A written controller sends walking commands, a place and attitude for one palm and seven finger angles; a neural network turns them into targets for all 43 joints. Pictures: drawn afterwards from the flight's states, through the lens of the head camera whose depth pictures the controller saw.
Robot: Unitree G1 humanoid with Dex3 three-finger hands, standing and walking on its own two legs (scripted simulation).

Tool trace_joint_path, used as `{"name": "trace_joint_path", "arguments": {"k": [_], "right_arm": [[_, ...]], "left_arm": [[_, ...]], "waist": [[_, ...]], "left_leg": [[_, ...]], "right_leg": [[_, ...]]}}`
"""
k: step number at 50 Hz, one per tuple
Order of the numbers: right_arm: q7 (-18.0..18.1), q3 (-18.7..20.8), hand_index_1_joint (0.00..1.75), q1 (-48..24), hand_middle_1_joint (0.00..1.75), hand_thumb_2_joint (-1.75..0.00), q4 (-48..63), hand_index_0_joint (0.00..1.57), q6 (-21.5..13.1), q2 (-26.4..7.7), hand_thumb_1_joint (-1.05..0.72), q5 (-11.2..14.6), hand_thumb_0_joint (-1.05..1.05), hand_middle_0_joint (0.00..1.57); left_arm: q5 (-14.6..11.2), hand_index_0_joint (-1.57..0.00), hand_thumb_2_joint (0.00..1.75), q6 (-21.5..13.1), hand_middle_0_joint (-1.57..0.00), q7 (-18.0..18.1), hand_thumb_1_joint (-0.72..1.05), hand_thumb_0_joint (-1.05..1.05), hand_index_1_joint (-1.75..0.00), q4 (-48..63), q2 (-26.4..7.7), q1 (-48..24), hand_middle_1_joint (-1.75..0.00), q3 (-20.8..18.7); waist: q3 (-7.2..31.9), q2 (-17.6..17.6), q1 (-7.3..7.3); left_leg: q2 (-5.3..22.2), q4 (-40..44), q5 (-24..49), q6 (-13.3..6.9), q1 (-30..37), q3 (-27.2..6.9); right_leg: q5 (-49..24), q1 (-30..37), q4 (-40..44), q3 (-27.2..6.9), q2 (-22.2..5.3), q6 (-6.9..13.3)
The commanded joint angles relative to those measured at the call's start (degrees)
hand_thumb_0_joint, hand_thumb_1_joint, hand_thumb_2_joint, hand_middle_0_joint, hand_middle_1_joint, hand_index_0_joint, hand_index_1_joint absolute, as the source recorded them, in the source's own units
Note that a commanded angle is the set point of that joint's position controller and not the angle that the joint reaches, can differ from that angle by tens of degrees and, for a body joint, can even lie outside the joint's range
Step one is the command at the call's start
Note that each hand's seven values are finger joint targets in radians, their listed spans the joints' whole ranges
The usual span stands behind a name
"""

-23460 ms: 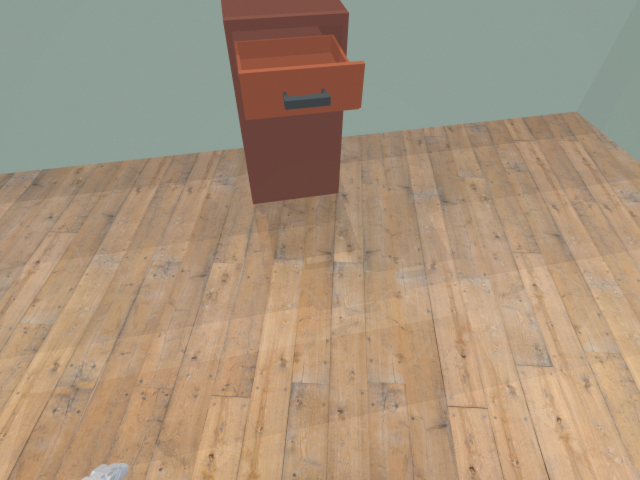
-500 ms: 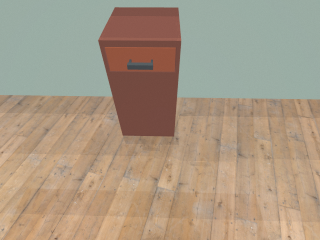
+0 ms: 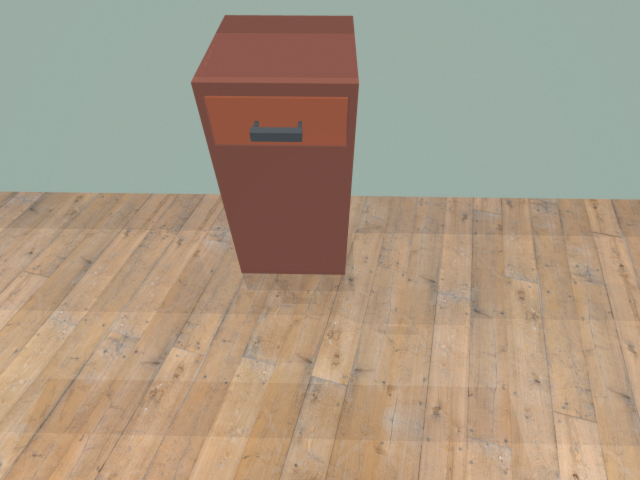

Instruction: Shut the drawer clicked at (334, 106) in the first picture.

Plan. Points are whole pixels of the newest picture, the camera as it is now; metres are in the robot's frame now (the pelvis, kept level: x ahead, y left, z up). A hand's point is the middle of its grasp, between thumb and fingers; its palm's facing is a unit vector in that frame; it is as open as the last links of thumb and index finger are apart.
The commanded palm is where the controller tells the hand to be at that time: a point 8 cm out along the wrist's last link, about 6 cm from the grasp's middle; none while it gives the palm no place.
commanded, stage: look to check the result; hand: left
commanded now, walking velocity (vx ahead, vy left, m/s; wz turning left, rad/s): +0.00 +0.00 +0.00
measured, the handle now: (277, 129) +0.93 +0.16 -0.09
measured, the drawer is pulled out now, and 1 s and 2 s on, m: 0.00 0.00 0.00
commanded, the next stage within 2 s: stand and wait in 0.06 s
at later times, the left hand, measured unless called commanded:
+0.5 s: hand out of the picture +0.04 +0.18 -0.17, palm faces +0.02 -0.97 -0.24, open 7.4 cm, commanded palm none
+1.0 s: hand out of the picture +0.05 +0.19 -0.17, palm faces +0.01 -0.96 -0.26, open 7.4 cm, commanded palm none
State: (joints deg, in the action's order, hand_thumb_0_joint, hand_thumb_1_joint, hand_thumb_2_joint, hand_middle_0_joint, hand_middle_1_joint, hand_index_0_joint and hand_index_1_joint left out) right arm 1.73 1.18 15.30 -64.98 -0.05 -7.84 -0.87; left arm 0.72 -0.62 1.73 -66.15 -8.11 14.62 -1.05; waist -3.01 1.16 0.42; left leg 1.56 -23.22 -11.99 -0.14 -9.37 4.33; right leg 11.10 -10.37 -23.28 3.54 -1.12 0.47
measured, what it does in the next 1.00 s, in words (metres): stands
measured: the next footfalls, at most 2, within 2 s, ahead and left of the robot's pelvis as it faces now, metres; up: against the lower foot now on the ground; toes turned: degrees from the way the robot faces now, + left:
none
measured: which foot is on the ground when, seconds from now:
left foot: down 0.00-1.00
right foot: down 0.00-1.00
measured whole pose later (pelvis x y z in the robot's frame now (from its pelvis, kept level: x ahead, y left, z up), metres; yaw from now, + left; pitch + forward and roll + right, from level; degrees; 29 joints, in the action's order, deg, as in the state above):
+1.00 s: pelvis +0.02 -0.01 +0.00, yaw +0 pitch -1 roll +0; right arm 1.3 1.0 11.8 -65.6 -0.2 -12.3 -0.9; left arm 0.6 -1.2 1.1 -65.9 -12.2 10.4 -1.3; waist -2.9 1.4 0.7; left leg 2.7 -20.0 -11.7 1.2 -6.7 4.0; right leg 11.0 -7.7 -20.1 4.0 0.2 1.5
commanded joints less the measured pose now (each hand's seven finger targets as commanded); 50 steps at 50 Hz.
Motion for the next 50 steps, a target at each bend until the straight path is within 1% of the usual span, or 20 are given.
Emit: {"name": "trace_joint_path", "arguments": {"k": [1,2,3,5,6,12,14,17,20,21,24,27,31,34,40,41,44,45,46,50], "right_arm": [[0.21,0.89,0.3,4.5,0.3,-0.9,1.05,0.2,-0.26,-5.39,-0.9,-0.15,0.0,0.2],[0.22,0.99,0.3,4.44,0.3,-0.9,1.22,0.2,-0.33,-5.78,-0.9,-0.08,0.0,0.2],[0.21,0.89,0.3,4.25,0.3,-0.9,1.15,0.2,-0.42,-5.76,-0.9,-0.11,0.0,0.2],[0.23,0.86,0.3,3.79,0.3,-0.9,1.15,0.2,-0.53,-6.11,-0.9,-0.13,0.0,0.2],[0.22,0.86,0.3,3.79,0.3,-0.9,1.15,0.2,-0.61,-6.33,-0.9,-0.12,0.0,0.2],[0.23,0.97,0.3,3.14,0.3,-0.9,1.12,0.2,-0.72,-7.3,-0.9,-0.05,0.0,0.2],[0.24,0.89,0.3,2.89,0.3,-0.9,0.85,0.2,-0.77,-7.33,-0.9,-0.13,0.0,0.2],[0.19,1.0,0.3,2.36,0.3,-0.9,0.93,0.2,-0.7,-7.86,-0.9,-0.04,0.0,0.2],[0.17,1.01,0.3,2.08,0.3,-0.9,0.95,0.2,-0.68,-8.21,-0.9,-0.13,0.0,0.2],[0.16,1.03,0.3,1.95,0.3,-0.9,0.89,0.2,-0.66,-8.43,-0.9,-0.12,0.0,0.2],[0.09,0.97,0.3,1.48,0.3,-0.9,0.88,0.2,-0.53,-8.61,-0.9,-0.17,0.0,0.2],[0.01,1.11,0.3,1.23,0.3,-0.9,1.12,0.2,-0.46,-9.12,-0.9,-0.08,0.0,0.2],[0.04,1.13,0.3,0.78,0.3,-0.9,1.11,0.2,-0.65,-9.77,-0.9,-0.12,0.0,0.2],[0.08,1.1,0.3,0.22,0.3,-0.9,1.2,0.2,-0.69,-9.96,-0.9,-0.1,0.0,0.2],[0.1,1.05,0.3,-0.64,0.3,-0.9,1.2,0.2,-0.63,-10.62,-0.9,-0.14,0.0,0.2],[0.07,1.04,0.3,-0.38,0.3,-0.9,1.21,0.2,-0.7,-10.75,-0.9,-0.1,0.0,0.2],[0.02,1.09,0.3,-0.74,0.3,-0.9,1.29,0.2,-0.65,-11.14,-0.9,-0.08,0.0,0.2],[0.03,1.13,0.3,-0.95,0.3,-0.9,1.3,0.2,-0.66,-11.35,-0.9,-0.13,0.0,0.2],[0.02,1.13,0.3,-0.88,0.3,-0.9,1.4,0.2,-0.7,-11.43,-0.9,-0.1,0.0,0.2],[0.06,1.08,0.3,-1.3,0.3,-0.9,1.42,0.2,-0.79,-11.98,-0.9,-0.13,0.0,0.2]], "left_arm": [[0.0,-0.2,0.9,-0.49,-0.2,0.32,0.9,0.0,-0.3,1.68,-7.2,2.13,-0.3,-1.2],[0.05,-0.2,0.9,-0.59,-0.2,0.35,0.9,0.0,-0.3,1.91,-7.42,2.2,-0.3,-1.26],[-0.02,-0.2,0.9,-0.63,-0.2,0.33,0.9,0.0,-0.3,1.85,-7.6,1.89,-0.3,-1.27],[-0.06,-0.2,0.9,-0.58,-0.2,0.24,0.9,0.0,-0.3,1.98,-7.71,1.4,-0.3,-1.31],[-0.05,-0.2,0.9,-0.64,-0.2,0.22,0.9,0.0,-0.3,1.99,-8.02,1.37,-0.3,-1.32],[-0.01,-0.2,0.9,-0.74,-0.2,0.23,0.9,0.0,-0.3,2.27,-8.83,0.29,-0.3,-1.54],[-0.08,-0.2,0.9,-0.82,-0.2,0.22,0.9,0.0,-0.3,2.23,-9.06,0.05,-0.3,-1.58],[-0.05,-0.2,0.9,-0.91,-0.2,0.25,0.9,0.0,-0.3,2.33,-9.62,-0.23,-0.3,-1.6],[-0.11,-0.2,0.9,-1.01,-0.2,0.17,0.9,0.0,-0.3,2.33,-10.09,-0.89,-0.3,-1.61],[-0.13,-0.2,0.9,-1.01,-0.2,0.17,0.9,0.0,-0.3,2.36,-10.22,-1.07,-0.3,-1.62],[-0.09,-0.2,0.9,-0.94,-0.2,0.14,0.9,0.0,-0.3,2.4,-10.5,-1.56,-0.3,-1.58],[-0.05,-0.2,0.9,-1.01,-0.2,0.11,0.9,0.0,-0.3,2.46,-11.0,-1.63,-0.3,-1.64],[-0.12,-0.2,0.9,-1.26,-0.2,0.07,0.9,0.0,-0.3,2.44,-11.64,-2.18,-0.3,-1.71],[-0.14,-0.2,0.9,-1.34,-0.2,0.08,0.9,0.0,-0.3,2.5,-11.83,-2.37,-0.3,-1.72],[-0.16,-0.2,0.9,-1.26,-0.2,0.0,0.9,0.0,-0.3,2.38,-12.22,-2.72,-0.3,-1.6],[-0.15,-0.2,0.9,-1.3,-0.2,-0.04,0.9,0.0,-0.3,2.34,-12.51,-2.76,-0.3,-1.72],[-0.14,-0.2,0.9,-1.3,-0.2,-0.05,0.9,0.0,-0.3,2.47,-12.83,-3.16,-0.3,-1.71],[-0.12,-0.2,0.9,-1.32,-0.2,-0.07,0.9,0.0,-0.3,2.45,-12.84,-3.17,-0.3,-1.72],[-0.15,-0.2,0.9,-1.36,-0.2,-0.08,0.9,0.0,-0.3,2.47,-13.02,-3.13,-0.3,-1.79],[-0.18,-0.2,0.9,-1.44,-0.2,-0.08,0.9,0.0,-0.3,2.64,-13.38,-3.43,-0.3,-1.8]], "waist": [[-2.27,-0.7,0.12],[-1.77,-0.38,0.06],[-1.16,-1.2,0.07],[-1.25,0.05,0.0],[-0.4,-0.71,-0.03],[-0.35,-0.64,-0.1],[0.27,-1.38,-0.13],[0.05,-0.65,-0.08],[0.68,-1.51,0.03],[0.58,-0.59,0.03],[-0.96,-0.41,0.08],[-0.49,-1.4,0.11],[1.55,-1.28,0.22],[1.28,-0.93,0.18],[0.62,-0.28,0.16],[1.47,-0.69,0.18],[0.97,-1.5,0.18],[1.18,-1.01,0.14],[1.78,-1.67,0.17],[1.85,-0.9,0.14]], "left_leg": [[4.56,5.55,1.17,-1.29,-0.72,-4.65],[4.62,5.31,2.08,-1.34,-0.45,-4.66],[4.78,5.4,2.44,-1.35,-0.17,-4.78],[4.89,5.68,2.63,-1.3,-0.28,-4.75],[4.94,5.64,3.36,-1.34,0.13,-4.9],[5.06,5.65,5.29,-1.31,0.44,-5.01],[5.13,5.53,6.16,-1.27,1.0,-4.85],[5.07,5.39,6.27,-1.22,1.31,-4.72],[5.12,5.5,6.08,-1.1,1.6,-4.71],[5.14,5.56,5.65,-1.02,1.58,-4.48],[5.13,5.99,4.47,-0.9,1.07,-4.58],[5.04,5.85,4.29,-0.9,1.59,-4.64],[5.26,5.65,6.0,-0.87,2.61,-4.59],[5.36,5.65,6.84,-0.81,2.71,-4.6],[5.51,6.0,6.56,-0.73,2.87,-4.53],[5.53,6.14,6.58,-0.69,3.07,-4.52],[5.58,6.29,6.21,-0.67,2.93,-4.54],[5.5,6.2,6.28,-0.66,3.05,-4.59],[5.57,6.27,6.36,-0.71,3.35,-4.65],[5.71,6.34,7.22,-0.67,3.49,-4.64]], "right_leg": [[1.18,-2.99,6.32,-5.22,-4.85,1.64],[0.28,-2.6,6.21,-5.33,-4.8,1.68],[-0.07,-2.2,6.07,-5.18,-4.87,1.68],[-0.38,-2.0,5.89,-5.08,-4.87,1.65],[-1.16,-1.51,5.65,-5.1,-4.85,1.63],[-2.94,-0.86,5.51,-5.12,-4.95,1.75],[-4.23,-0.22,5.53,-4.98,-5.17,1.78],[-4.75,-0.5,5.86,-5.3,-5.3,1.87],[-5.28,0.09,6.06,-5.41,-5.32,1.85],[-4.88,0.18,6.39,-5.48,-5.46,1.89],[-2.9,-0.76,7.05,-5.73,-5.29,1.89],[-2.65,-0.82,7.47,-6.01,-5.26,1.87],[-5.96,0.75,7.21,-5.88,-5.62,1.92],[-7.57,0.86,7.1,-5.82,-5.59,1.95],[-7.29,0.63,7.58,-5.95,-5.68,1.97],[-7.33,1.19,7.53,-5.91,-5.7,1.9],[-6.73,0.94,7.82,-5.86,-5.68,1.88],[-6.76,1.02,7.91,-5.93,-5.69,1.85],[-6.93,1.33,7.9,-5.94,-5.72,1.86],[-8.49,1.65,7.7,-5.97,-5.74,1.9]]}}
